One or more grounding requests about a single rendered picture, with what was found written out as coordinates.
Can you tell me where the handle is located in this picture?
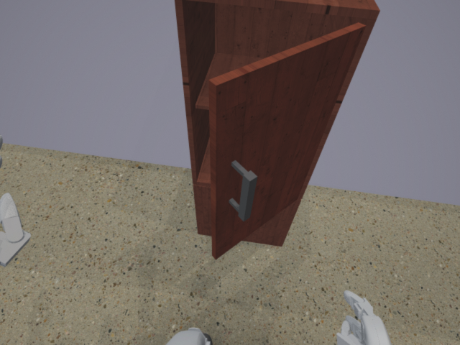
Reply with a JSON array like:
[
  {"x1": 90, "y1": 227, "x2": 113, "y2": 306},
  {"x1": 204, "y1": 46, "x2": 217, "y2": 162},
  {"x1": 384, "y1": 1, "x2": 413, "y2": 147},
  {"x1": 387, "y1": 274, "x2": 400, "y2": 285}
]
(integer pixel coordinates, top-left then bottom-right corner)
[{"x1": 229, "y1": 160, "x2": 257, "y2": 221}]

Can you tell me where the cupboard door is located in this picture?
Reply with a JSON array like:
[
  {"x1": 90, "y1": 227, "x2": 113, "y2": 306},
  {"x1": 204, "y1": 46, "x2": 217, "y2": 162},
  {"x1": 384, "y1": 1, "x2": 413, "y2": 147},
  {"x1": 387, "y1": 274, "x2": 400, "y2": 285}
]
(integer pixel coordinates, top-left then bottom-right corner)
[{"x1": 208, "y1": 23, "x2": 366, "y2": 259}]

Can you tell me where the robot right hand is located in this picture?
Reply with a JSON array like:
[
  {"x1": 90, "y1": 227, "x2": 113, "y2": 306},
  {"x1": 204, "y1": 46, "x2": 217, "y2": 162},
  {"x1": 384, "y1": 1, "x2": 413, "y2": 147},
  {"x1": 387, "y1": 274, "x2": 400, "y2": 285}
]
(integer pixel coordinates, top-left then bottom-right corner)
[{"x1": 336, "y1": 290, "x2": 392, "y2": 345}]

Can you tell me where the left robot thigh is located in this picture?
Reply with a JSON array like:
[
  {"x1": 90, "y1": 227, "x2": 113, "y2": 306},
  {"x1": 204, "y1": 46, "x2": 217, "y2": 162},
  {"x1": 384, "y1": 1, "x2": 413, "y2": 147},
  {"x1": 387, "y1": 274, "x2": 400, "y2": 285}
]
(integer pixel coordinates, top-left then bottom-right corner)
[{"x1": 166, "y1": 331, "x2": 211, "y2": 345}]

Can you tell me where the left robot shin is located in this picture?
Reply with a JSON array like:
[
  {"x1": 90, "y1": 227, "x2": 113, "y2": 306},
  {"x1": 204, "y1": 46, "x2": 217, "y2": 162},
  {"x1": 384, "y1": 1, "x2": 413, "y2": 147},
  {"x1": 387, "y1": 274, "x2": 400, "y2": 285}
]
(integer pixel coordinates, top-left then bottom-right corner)
[{"x1": 188, "y1": 328, "x2": 203, "y2": 334}]

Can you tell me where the robot left hand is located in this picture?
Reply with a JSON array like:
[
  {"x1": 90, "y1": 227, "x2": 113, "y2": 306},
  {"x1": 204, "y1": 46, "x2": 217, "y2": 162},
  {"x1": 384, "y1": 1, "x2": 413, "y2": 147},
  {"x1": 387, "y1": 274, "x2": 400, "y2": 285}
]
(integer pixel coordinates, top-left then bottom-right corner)
[{"x1": 0, "y1": 135, "x2": 31, "y2": 267}]

